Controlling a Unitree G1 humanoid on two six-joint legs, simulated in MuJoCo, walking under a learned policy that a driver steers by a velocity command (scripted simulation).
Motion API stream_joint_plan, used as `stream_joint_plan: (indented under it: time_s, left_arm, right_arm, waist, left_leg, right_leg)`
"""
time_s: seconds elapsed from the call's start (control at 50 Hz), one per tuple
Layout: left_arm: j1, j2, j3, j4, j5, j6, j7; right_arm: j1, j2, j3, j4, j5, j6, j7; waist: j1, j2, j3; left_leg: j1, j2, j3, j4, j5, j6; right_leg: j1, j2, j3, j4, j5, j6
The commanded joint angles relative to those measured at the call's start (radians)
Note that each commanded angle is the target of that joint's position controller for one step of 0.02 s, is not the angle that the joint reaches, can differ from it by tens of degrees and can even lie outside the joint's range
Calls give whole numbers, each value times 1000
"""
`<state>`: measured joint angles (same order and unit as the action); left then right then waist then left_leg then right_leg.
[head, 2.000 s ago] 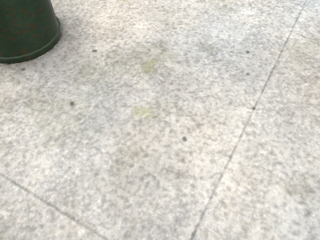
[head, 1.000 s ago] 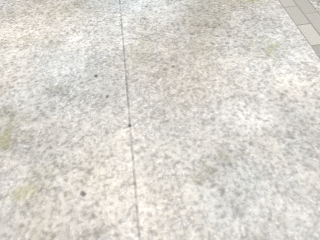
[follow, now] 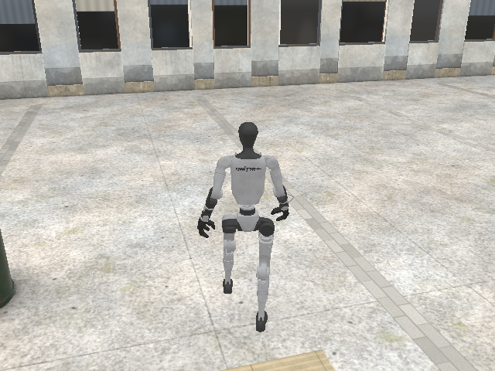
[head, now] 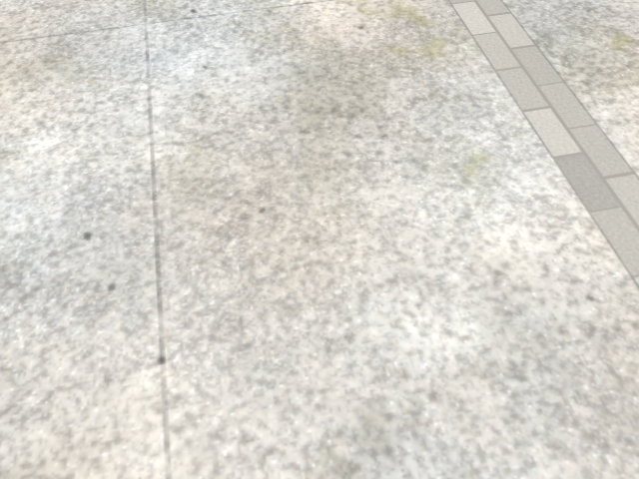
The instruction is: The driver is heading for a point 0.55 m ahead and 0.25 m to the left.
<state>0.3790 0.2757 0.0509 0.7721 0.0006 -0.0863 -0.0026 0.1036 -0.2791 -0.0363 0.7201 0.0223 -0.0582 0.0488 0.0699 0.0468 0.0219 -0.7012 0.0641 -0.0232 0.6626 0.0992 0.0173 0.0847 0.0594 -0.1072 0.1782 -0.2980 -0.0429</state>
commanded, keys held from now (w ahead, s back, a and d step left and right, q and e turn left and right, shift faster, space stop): w+q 0.70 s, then no key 0.30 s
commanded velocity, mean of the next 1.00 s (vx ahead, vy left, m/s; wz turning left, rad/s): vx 0.43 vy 0.00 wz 0.46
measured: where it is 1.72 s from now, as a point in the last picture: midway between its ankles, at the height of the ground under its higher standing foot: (306, 406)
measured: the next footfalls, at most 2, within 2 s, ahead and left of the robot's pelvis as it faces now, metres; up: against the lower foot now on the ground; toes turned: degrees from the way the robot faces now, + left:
left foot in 0.12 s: +0.26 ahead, +0.11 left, +0.00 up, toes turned +5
right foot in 0.60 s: +0.57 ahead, -0.04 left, +0.00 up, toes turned +24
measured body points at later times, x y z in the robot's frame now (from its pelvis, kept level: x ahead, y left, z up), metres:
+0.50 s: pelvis +0.30 +0.04 +0.00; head +0.34 +0.06 +0.45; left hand +0.45 +0.33 -0.07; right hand +0.44 -0.23 -0.10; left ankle +0.22 +0.11 -0.74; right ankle +0.52 -0.09 -0.69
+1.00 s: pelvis +0.53 +0.09 +0.00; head +0.57 +0.11 +0.45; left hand +0.43 +0.36 -0.12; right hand +0.84 -0.01 -0.08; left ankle +0.58 +0.25 -0.72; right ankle +0.53 -0.05 -0.74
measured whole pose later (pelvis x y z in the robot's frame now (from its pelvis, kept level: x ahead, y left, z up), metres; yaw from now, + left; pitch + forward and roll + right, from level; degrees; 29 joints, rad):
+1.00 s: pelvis +0.53 +0.09 +0.00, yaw +29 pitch +2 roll -2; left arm 0.30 0.29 0.06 0.83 -0.02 -0.06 0.00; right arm 0.07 -0.27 -0.04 0.62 0.00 -0.02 0.02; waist 0.08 0.03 0.06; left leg -0.50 0.02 -0.04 0.57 -0.06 0.01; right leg -0.09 0.00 -0.09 0.37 -0.30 0.00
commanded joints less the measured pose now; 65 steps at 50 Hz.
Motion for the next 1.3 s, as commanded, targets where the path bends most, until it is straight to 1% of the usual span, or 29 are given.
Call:
stream_joint_plan:
  time_s: [0.02,0.08,0.12,0.14,0.16,0.18,0.2,0.22,0.26,0.32,0.42,0.52,0.58,0.6,0.62,0.64,0.66,0.68,0.74,0.82,0.94,1.0,1.02,1.04,1.06,1.08,1.1,1.16,1.3]
  left_arm:
    - [10,163,44,-27,-9,2,10]
    - [-4,206,54,-29,-8,28,28]
    - [-22,216,53,-45,-6,43,44]
    - [52,141,26,-87,17,25,39]
    - [87,71,-7,-98,23,-11,18]
    - [-34,162,17,-123,-19,-39,0]
    - [-113,163,13,-157,-40,-54,-4]
    - [-143,150,10,-164,-21,-61,2]
    - [-122,156,21,-160,9,-43,9]
    - [-105,122,12,-156,22,-14,15]
    - [-312,67,-11,-201,16,-20,9]
    - [-377,124,12,-219,-9,-38,-11]
    - [-212,169,43,-182,-4,-50,-6]
    - [-71,220,59,-174,14,-52,4]
    - [10,295,78,-137,25,-37,0]
    - [1,208,64,-147,2,-31,-6]
    - [-37,150,48,-155,0,-26,-1]
    - [-83,133,39,-157,8,-20,0]
    - [-139,90,23,-131,19,-22,1]
    - [-162,135,37,-81,5,-22,-3]
    - [-135,176,41,-16,-21,12,9]
    - [-153,179,40,1,-38,18,9]
    - [-116,150,31,14,-28,14,7]
    - [-79,102,10,-4,13,5,5]
    - [21,39,-22,12,21,13,-4]
    - [-9,108,-5,29,1,35,-7]
    - [-71,132,4,14,-14,52,-4]
    - [-97,124,11,24,1,97,27]
    - [-90,59,-5,64,21,103,29]
  right_arm:
    - [-147,-50,-5,-121,1,-20,23]
    - [-83,-96,-28,-134,-4,-15,31]
    - [185,-186,-76,-84,1,-6,12]
    - [316,-296,-107,-73,-6,4,-7]
    - [300,-285,-97,-85,9,-2,-8]
    - [302,-218,-80,-86,0,-1,-13]
    - [253,-190,-72,-87,-2,-4,-17]
    - [189,-173,-66,-96,-4,-6,-19]
    - [113,-139,-53,-121,-20,-8,-25]
    - [109,-149,-57,-106,-14,-14,-36]
    - [176,-180,-66,-68,1,3,-59]
    - [240,-178,-67,-43,9,20,-66]
    - [215,-137,-56,-54,-1,23,-63]
    - [225,-72,-33,-72,-14,18,-57]
    - [359,-22,-15,-100,12,9,-56]
    - [353,-124,-32,-79,22,9,-60]
    - [245,-180,-49,-89,16,15,-61]
    - [187,-173,-51,-103,4,20,-63]
    - [151,-117,-52,-124,1,27,-54]
    - [131,-46,-30,-131,-18,40,-56]
    - [8,-55,-23,-147,-20,28,-26]
    - [60,-87,-41,-131,-31,23,-26]
    - [101,-130,-56,-121,-38,23,-37]
    - [162,-210,-68,-129,-59,27,-51]
    - [148,-157,-43,-134,-70,35,-56]
    - [148,-84,-25,-119,-45,41,-46]
    - [100,-75,-20,-113,-33,40,-39]
    - [-26,-110,-30,-106,-39,44,-39]
    - [-48,-51,-14,-45,-35,52,-54]
  waist:
    - [7,-82,87]
    - [-50,-144,-12]
    - [-198,-128,-165]
    - [-193,62,-307]
    - [-146,164,-459]
    - [-202,72,-398]
    - [-184,18,-246]
    - [-136,-69,-140]
    - [-66,-35,-73]
    - [-42,-13,-44]
    - [-121,16,-24]
    - [-133,53,-37]
    - [-36,71,-99]
    - [22,-32,-232]
    - [-32,-363,-350]
    - [-11,-292,-293]
    - [19,-192,-167]
    - [7,-126,-98]
    - [-44,-158,1]
    - [-74,-149,-30]
    - [-38,-151,-84]
    - [-89,-132,-105]
    - [-100,-90,-133]
    - [-96,54,-241]
    - [-68,200,-358]
    - [-94,122,-357]
    - [-88,91,-250]
    - [-37,72,-132]
    - [-21,66,-117]
  left_leg:
    - [-14,-15,23,-69,-36,36]
    - [132,-104,115,-67,-206,90]
    - [539,-147,94,-125,-173,157]
    - [971,96,-299,-93,-166,291]
    - [1165,277,-806,-266,-326,439]
    - [1127,242,-735,-329,-412,377]
    - [976,208,-592,-349,-382,332]
    - [803,167,-495,-368,-280,306]
    - [594,108,-395,-413,-114,294]
    - [453,73,-304,-444,6,301]
    - [373,-17,-217,-407,-90,217]
    - [519,44,-375,-297,-215,184]
    - [508,4,-383,-119,-163,128]
    - [405,-55,-303,147,-278,90]
    - [61,-190,-159,465,-679,23]
    - [-69,-106,-170,607,-666,6]
    - [-101,-73,-155,648,-567,-3]
    - [-76,-42,-124,638,-495,-11]
    - [25,-2,-103,536,-433,-26]
    - [80,-20,-53,309,-400,-60]
    - [277,-47,-1,-31,-150,-27]
    - [429,-78,20,-207,-72,31]
    - [546,-55,-4,-249,98,62]
    - [774,142,-195,-163,570,140]
    - [899,331,-408,-168,683,325]
    - [820,297,-411,-213,456,327]
    - [750,242,-354,-246,300,284]
    - [491,166,-257,-332,50,213]
    - [337,72,-155,-337,-388,135]
  right_leg:
    - [-13,-313,35,-16,489,-105]
    - [72,-312,-10,193,1020,-69]
    - [-82,-265,-51,584,1080,-18]
    - [-483,-163,-50,973,555,40]
    - [-749,22,136,1236,-271,74]
    - [-854,-43,253,1273,-222,54]
    - [-882,-87,230,1207,-140,38]
    - [-854,-125,214,1106,-84,38]
    - [-731,-163,209,1009,-31,57]
    - [-690,-166,174,891,16,105]
    - [-592,-95,145,499,349,132]
    - [-538,-60,200,330,308,101]
    - [-290,-82,188,262,238,24]
    - [-45,-246,339,276,176,-44]
    - [255,-467,795,188,-51,-208]
    - [228,-489,909,133,-274,-204]
    - [119,-443,751,120,-251,-160]
    - [10,-398,616,111,-112,-134]
    - [-187,-305,373,67,302,-126]
    - [-210,-300,209,81,758,-166]
    - [-189,-278,119,123,707,-129]
    - [-189,-259,122,256,639,-83]
    - [-231,-208,97,355,586,-42]
    - [-383,-137,47,555,268,23]
    - [-529,-81,108,769,-354,83]
    - [-535,-109,179,821,-415,102]
    - [-585,-122,170,842,-393,110]
    - [-492,-140,161,740,-249,137]
    - [-206,-99,108,330,122,91]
